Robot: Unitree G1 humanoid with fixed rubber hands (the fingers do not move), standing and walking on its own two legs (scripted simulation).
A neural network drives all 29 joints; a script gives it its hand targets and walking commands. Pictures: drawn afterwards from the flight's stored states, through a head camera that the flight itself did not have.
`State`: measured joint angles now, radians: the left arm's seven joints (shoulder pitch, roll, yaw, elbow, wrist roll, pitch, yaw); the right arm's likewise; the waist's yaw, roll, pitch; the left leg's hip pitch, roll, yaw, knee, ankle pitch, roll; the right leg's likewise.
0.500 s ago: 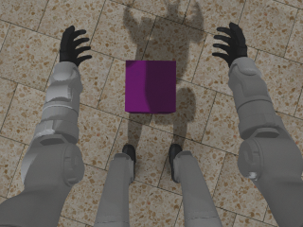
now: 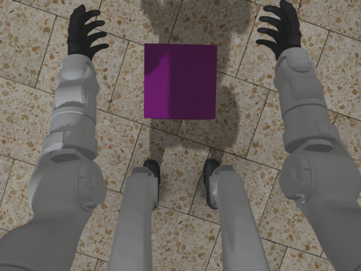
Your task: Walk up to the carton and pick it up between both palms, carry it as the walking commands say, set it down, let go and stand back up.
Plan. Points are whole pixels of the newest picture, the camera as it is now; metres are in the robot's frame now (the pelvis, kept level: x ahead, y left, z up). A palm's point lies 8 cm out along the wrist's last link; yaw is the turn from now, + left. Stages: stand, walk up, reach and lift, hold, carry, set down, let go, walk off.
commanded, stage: reach and lift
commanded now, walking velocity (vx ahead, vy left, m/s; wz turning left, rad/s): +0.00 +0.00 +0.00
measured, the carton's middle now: (179, 88) +0.48 +0.00 -0.46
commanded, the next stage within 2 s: none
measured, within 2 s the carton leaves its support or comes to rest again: neither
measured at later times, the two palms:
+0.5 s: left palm (108, 73) +0.50 +0.19 -0.28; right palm (255, 68) +0.51 -0.19 -0.28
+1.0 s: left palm (122, 83) +0.50 +0.18 -0.40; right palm (239, 80) +0.50 -0.19 -0.40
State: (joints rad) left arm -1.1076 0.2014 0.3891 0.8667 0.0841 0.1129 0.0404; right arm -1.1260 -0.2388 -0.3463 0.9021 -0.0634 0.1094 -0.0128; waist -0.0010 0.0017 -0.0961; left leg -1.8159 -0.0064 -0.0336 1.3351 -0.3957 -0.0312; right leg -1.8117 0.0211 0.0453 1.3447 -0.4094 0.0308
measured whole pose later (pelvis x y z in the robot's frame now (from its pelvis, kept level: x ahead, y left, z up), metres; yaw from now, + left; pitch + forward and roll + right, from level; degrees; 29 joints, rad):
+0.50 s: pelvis -0.03 +0.00 -0.13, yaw +0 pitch +48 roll +0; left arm -1.25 0.29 0.24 0.95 -0.09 0.11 0.10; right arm -1.26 -0.33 -0.19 0.98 0.10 0.10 -0.08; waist 0.00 0.00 0.05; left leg -2.17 -0.03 -0.05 1.86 -0.52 -0.04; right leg -2.17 0.04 0.05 1.86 -0.54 0.05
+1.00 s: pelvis -0.04 +0.00 -0.22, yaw +0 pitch +39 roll +1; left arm -1.40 0.36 0.11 1.06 -0.21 0.05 0.12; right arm -1.42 -0.38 -0.08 1.09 0.22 0.04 -0.11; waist 0.00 0.00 0.35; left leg -2.28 -0.04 -0.04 2.15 -0.55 -0.06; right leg -2.27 0.04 0.05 2.17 -0.57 0.05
